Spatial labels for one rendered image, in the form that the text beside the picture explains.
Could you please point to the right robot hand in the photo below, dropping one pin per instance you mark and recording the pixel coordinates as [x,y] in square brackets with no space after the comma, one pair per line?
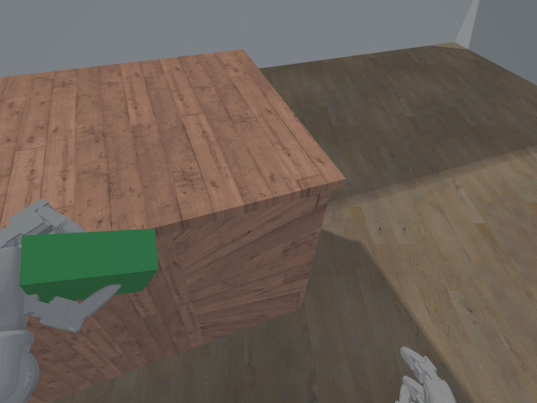
[434,389]

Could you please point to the left robot hand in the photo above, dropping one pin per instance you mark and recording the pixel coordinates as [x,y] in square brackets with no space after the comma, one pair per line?
[15,305]

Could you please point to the left robot forearm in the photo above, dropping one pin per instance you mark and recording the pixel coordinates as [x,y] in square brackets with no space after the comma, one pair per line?
[19,369]

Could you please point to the table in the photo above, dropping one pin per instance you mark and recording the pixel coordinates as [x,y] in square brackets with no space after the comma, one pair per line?
[202,149]

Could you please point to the sponge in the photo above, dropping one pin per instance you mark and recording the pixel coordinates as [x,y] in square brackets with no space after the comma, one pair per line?
[76,265]

